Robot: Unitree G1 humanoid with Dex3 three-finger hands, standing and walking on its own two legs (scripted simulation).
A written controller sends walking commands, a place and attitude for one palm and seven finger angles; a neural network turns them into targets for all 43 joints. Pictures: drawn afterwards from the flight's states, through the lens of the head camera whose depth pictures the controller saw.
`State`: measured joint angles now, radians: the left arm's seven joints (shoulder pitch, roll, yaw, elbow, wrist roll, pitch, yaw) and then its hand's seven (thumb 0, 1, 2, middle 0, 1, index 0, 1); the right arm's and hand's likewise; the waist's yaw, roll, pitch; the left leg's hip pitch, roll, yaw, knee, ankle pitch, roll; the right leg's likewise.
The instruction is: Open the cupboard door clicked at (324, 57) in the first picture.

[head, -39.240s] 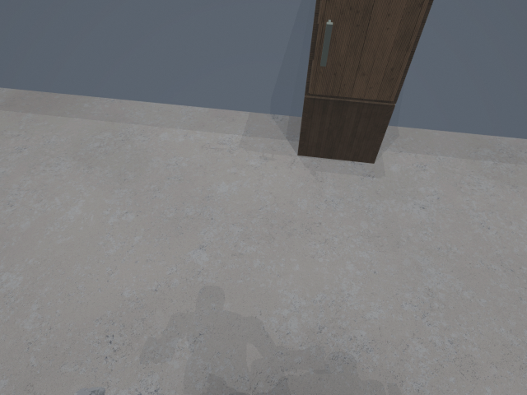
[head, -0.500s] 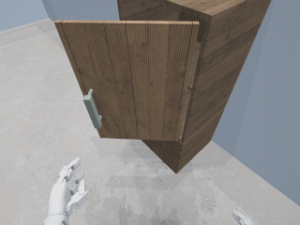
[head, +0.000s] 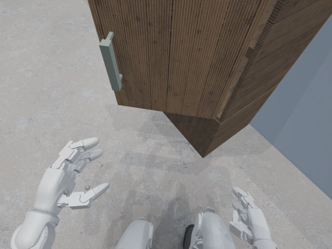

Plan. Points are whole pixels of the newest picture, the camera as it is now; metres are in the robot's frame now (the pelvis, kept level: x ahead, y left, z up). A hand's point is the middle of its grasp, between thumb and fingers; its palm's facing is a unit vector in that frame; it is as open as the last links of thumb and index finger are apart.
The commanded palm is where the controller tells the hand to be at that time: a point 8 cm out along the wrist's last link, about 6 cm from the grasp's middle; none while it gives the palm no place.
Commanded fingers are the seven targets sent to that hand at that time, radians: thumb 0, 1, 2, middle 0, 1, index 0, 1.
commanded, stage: raise the hand with hooked fingers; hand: left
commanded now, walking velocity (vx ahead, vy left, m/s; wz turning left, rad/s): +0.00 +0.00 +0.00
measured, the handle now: (114, 63) +0.60 +0.22 +0.03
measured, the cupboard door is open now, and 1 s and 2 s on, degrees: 45 45 45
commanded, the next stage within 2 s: move the hooked fingers beside the handle in 1.40 s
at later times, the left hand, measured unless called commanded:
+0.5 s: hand (68, 166) +0.27 +0.24 +0.04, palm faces -0.05 -1.00 -0.06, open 13.1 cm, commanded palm +0.25 +0.29 +0.05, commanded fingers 0.00 -0.50 0.30 -0.30 -1.20 -0.30 -1.20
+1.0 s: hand (54, 146) +0.31 +0.28 +0.05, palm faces -0.06 -1.00 -0.05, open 14.0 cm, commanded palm +0.28 +0.32 +0.05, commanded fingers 0.00 -0.50 0.30 -0.30 -1.20 -0.30 -1.20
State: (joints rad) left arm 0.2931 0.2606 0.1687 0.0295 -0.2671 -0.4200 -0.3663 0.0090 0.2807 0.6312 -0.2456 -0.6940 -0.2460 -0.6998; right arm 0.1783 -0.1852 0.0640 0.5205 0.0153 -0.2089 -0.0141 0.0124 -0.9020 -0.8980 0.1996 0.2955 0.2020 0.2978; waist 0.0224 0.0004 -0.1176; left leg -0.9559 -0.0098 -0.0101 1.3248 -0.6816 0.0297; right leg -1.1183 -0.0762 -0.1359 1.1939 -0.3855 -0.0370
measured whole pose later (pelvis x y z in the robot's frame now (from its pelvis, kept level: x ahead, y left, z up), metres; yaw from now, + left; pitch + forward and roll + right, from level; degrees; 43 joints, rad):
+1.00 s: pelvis +0.02 +0.01 +0.01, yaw -1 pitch +21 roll -3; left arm 0.01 0.44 0.47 0.39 -0.39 -0.36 -0.59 -0.01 -0.50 0.30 -0.30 -1.20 -0.30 -1.20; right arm 0.25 -0.30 0.03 0.52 0.02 -0.20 -0.03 0.01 -0.90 -0.90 0.20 0.30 0.20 0.30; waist -0.03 0.00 -0.13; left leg -0.95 0.00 0.00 1.27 -0.68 0.04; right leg -1.12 -0.06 -0.12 1.13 -0.37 -0.02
